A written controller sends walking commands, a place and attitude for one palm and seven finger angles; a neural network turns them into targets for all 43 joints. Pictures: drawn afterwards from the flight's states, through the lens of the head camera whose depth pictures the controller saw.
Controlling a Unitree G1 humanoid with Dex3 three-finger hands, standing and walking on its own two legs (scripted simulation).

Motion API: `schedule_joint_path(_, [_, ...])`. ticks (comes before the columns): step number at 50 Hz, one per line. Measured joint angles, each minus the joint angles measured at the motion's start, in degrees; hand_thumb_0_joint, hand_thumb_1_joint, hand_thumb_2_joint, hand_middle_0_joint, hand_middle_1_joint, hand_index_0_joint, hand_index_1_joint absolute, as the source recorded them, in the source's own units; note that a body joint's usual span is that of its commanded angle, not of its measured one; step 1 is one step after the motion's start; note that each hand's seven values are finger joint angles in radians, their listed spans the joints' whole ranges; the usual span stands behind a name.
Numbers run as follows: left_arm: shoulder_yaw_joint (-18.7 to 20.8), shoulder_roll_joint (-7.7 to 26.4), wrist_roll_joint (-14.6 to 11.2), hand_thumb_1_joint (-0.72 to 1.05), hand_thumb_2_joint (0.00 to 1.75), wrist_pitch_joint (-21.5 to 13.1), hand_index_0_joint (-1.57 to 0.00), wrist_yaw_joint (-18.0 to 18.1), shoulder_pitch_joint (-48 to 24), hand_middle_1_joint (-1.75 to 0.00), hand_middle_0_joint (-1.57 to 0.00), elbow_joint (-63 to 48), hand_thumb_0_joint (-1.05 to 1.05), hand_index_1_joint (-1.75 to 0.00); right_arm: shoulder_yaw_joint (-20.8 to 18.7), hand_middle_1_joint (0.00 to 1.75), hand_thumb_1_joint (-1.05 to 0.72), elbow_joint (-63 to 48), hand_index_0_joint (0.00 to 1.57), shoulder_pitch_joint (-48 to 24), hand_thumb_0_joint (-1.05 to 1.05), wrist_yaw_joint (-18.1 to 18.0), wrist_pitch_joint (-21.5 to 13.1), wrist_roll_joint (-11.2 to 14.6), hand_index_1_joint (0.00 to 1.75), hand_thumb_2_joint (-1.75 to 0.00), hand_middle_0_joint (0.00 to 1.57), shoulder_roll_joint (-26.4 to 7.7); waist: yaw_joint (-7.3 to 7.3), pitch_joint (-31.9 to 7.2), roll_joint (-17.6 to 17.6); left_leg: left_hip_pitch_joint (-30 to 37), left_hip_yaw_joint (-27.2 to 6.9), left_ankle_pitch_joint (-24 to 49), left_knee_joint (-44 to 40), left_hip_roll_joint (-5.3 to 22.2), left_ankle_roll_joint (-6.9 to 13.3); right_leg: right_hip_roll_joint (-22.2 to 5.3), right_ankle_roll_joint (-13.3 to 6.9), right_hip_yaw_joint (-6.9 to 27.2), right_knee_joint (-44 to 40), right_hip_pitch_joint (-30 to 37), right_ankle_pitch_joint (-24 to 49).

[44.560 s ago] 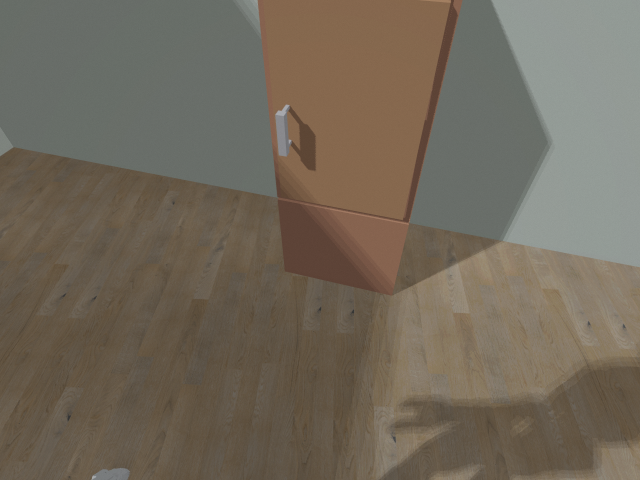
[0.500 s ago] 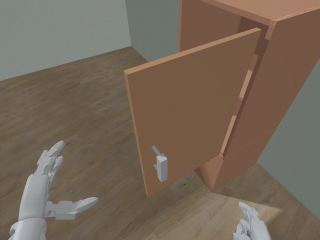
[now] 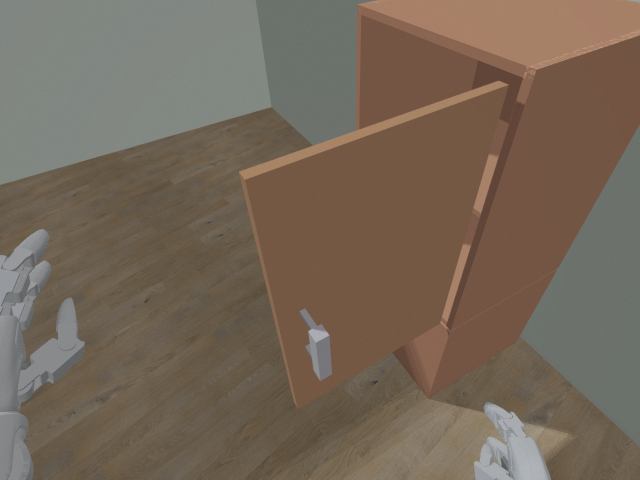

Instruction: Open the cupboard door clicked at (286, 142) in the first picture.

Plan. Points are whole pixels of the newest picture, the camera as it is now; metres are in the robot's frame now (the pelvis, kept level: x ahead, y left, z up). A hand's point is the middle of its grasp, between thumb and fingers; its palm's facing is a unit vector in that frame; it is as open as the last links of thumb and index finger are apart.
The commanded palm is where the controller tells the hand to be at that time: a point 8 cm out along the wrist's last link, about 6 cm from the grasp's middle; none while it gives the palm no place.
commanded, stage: draw the hand back to the body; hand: left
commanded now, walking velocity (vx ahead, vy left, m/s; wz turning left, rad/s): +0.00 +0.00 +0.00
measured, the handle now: (314, 343) +0.35 +0.07 -0.08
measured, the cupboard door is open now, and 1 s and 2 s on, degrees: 91 91 91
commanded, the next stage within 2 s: step back with the hand held close in 0.26 s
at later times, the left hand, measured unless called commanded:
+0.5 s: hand (79, 342) +0.19 +0.26 +0.16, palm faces +0.42 -0.78 -0.47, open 7.4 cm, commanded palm +0.13 +0.29 +0.18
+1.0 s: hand (5, 419) +0.12 +0.29 +0.15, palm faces +0.38 -0.76 -0.53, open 7.4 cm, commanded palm +0.06 +0.32 +0.18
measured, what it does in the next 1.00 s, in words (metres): shifts its weight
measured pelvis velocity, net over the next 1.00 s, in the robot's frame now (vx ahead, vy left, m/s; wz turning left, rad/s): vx -0.08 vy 0.03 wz -0.01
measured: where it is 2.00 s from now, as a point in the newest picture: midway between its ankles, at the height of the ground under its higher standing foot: outside the picture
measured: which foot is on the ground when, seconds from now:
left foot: down 0.00-1.00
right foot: down 0.00-1.00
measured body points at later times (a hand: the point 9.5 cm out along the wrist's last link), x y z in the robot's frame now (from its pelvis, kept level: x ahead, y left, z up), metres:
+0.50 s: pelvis -0.01 -0.01 +0.00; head -0.01 -0.03 +0.45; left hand +0.16 +0.30 +0.19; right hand +0.18 -0.23 -0.09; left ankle -0.01 +0.12 -0.74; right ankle -0.04 -0.12 -0.74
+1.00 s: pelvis -0.08 +0.03 -0.01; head -0.06 +0.03 +0.44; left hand +0.09 +0.33 +0.18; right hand +0.09 -0.22 -0.09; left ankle -0.01 +0.12 -0.74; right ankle -0.04 -0.12 -0.74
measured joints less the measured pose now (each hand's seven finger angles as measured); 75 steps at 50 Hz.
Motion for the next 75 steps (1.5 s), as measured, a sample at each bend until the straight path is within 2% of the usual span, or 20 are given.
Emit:
schedule_joint_path(9, [-1.93, -1.02, 0.30, 0.87, 0.89, 0.59, -0.21, -0.63, 0.41, -0.30, -0.21, 1.08, 0.01, -0.30, -0.29, 0.30, -0.90, 0.85, 0.20, 0.24, 0.01, -0.36, -0.17, -0.32, 0.30, -0.90, 0.20, 0.19, -0.03, 0.84, -0.35, 1.12, -0.03, 0.68, -1.21, 0.51, -0.43, 0.54, -0.48, -0.01, -1.20, 1.06, 0.68])
schedule_joint_path(20, [-1.14, -0.54, 0.21, 0.89, 0.90, -0.02, -0.21, -0.74, -0.03, -0.30, -0.21, 1.40, 0.01, -0.30, -0.48, 0.30, -0.90, 1.52, 0.20, 0.18, 0.01, -0.34, -0.74, -0.42, 0.30, -0.90, 0.20, 0.55, -0.16, 1.31, -0.34, 1.82, 0.13, 1.18, -2.05, 0.79, -0.60, 0.84, -0.65, 0.15, -2.15, 1.71, 1.33])
schedule_joint_path(25, [2.07, 1.09, 0.59, 0.89, 0.90, -3.00, -0.21, -1.05, 1.03, -0.30, -0.21, 0.48, 0.01, -0.30, -0.24, 0.30, -0.90, -0.11, 0.20, -1.10, 0.01, -0.12, 1.73, -0.48, 0.30, -0.90, 0.20, 0.15, -1.97, 0.74, -0.22, -1.83, -0.27, 1.14, -0.50, 1.27, -0.50, 1.32, -0.50, -0.19, -2.59, -0.95, 2.32])
schedule_joint_path(28, [2.51, 1.80, 0.68, 0.89, 0.90, -3.56, -0.21, -0.92, 2.52, -0.30, -0.21, -0.23, 0.01, -0.30, -0.81, 0.30, -0.90, -1.26, 0.20, -1.91, 0.01, -0.23, 3.18, -0.33, 0.30, -0.90, 0.20, -0.26, -2.69, 1.04, -0.35, -3.28, 0.35, 1.83, -0.79, 1.10, -0.21, 1.08, -0.16, 0.42, -2.39, -2.84, 2.99])
schedule_joint_path(38, [2.42, 4.55, 0.56, 0.89, 0.90, -3.13, -0.21, -0.15, 5.68, -0.30, -0.22, -3.28, 0.01, -0.30, -1.91, 0.30, -0.90, -3.20, 0.20, -2.17, 0.01, -0.96, 5.96, 0.24, 0.30, -0.90, 0.20, -0.32, -3.61, 2.07, -1.79, -6.63, 1.54, 4.00, -0.53, 0.29, 0.98, 0.16, 0.96, 1.52, -0.80, -7.11, 4.79])
schedule_joint_path(50, [4.30, 4.48, 2.22, 0.89, 0.90, -5.96, -0.21, 1.25, 5.23, -0.30, -0.21, -5.39, 0.01, -0.30, -0.73, 0.30, -0.90, -3.85, 0.20, -0.32, 0.01, -0.75, 3.51, 0.21, 0.30, -0.90, 0.20, 0.57, -3.46, 3.54, -2.78, -11.96, 0.50, 5.97, 3.47, 0.02, 2.35, 0.00, 1.75, 0.70, 2.33, -11.52, 6.91])
schedule_joint_path(55, [5.65, 4.58, 3.27, 0.88, 0.90, -7.31, -0.21, 1.32, 3.89, -0.30, -0.22, -5.97, 0.01, -0.30, -0.70, 0.30, -0.90, -3.49, 0.20, 0.48, 0.01, -0.51, 1.38, -0.02, 0.30, -0.90, 0.20, 1.05, -3.55, 4.65, -2.94, -14.98, -0.61, 5.36, 7.20, -0.50, 2.85, 1.13, 1.55, 2.24, 7.36, -14.21, 5.35])
schedule_joint_path(61, [5.67, 2.52, 2.65, 0.88, 0.90, -8.01, -0.21, 1.87, 4.23, -0.30, -0.21, -7.69, 0.01, -0.30, -0.83, 0.30, -0.90, -1.22, 0.20, 0.17, 0.01, 0.16, -0.14, -0.56, 0.30, -0.90, 0.20, 1.26, -2.37, 4.41, -3.18, -17.97, -0.89, -1.54, 11.12, -0.64, 1.65, 1.15, 1.11, 2.31, 8.78, -16.36, 5.97])
schedule_joint_path(65, [4.09, 2.41, 2.26, 0.88, 0.90, -8.25, -0.21, 2.49, 3.01, -0.30, -0.21, -8.65, 0.01, -0.30, -1.05, 0.30, -0.90, -0.01, 0.20, -0.26, 0.01, -0.01, 0.10, -0.63, 0.30, -0.90, 0.21, 0.93, -2.66, 4.27, -3.72, -18.93, -1.42, -1.12, 10.71, -1.36, 1.22, 0.90, 1.48, 2.50, 8.16, -17.26, 7.31])
schedule_joint_path(68, [4.57, 3.80, 2.54, 0.88, 0.90, -8.41, -0.21, 2.17, 1.19, -0.30, -0.21, -8.31, 0.01, -0.30, -1.26, 0.30, -0.90, -0.50, 0.20, -0.57, 0.01, -0.49, 0.17, -0.55, 0.30, -0.90, 0.20, 0.96, -3.78, 4.94, -2.96, -19.66, -1.84, 2.49, 9.09, -0.51, 2.63, 2.55, 1.58, 2.85, 12.01, -19.16, 1.25])
schedule_joint_path(71, [6.57, 6.80, 2.28, 0.88, 0.90, -8.26, -0.21, 1.52, 0.27, -0.30, -0.22, -8.98, 0.01, -0.30, -2.16, 0.30, -0.90, -0.63, 0.20, -0.32, 0.01, -0.04, -0.88, -0.96, 0.30, -0.90, 0.20, 2.27, -4.86, 5.22, -2.05, -19.87, -2.24, 10.62, 5.20, 1.29, 3.38, 5.61, 0.58, 2.43, 24.59, -19.79, -5.54])
schedule_joint_path(73, [8.04, 8.16, 1.41, 0.88, 0.90, -8.93, -0.21, 1.68, 1.62, -0.30, -0.22, -9.74, 0.01, -0.30, -2.30, 0.30, -0.90, -0.12, 0.20, -0.04, 0.01, 0.92, -1.67, -0.99, 0.30, -0.90, 0.20, 3.05, -4.61, 3.95, -2.29, -20.26, -1.26, 14.54, 2.91, 2.26, 3.06, 6.17, -0.29, 1.47, 27.31, -17.39, -8.99])
schedule_joint_path(75, [8.76, 8.05, 0.35, 0.88, 0.90, -9.32, -0.21, 2.03, 3.57, -0.30, -0.22, -9.76, 0.01, -0.30, -2.07, 0.30, -0.90, 0.34, 0.20, -0.23, 0.01, 1.58, -2.15, -0.94, 0.30, -0.90, 0.20, 3.41, -3.70, 2.19, -2.60, -21.14, -0.12, 15.91, 1.29, 2.54, 2.37, 5.72, -1.10, 0.75, 23.99, -13.28, -11.64])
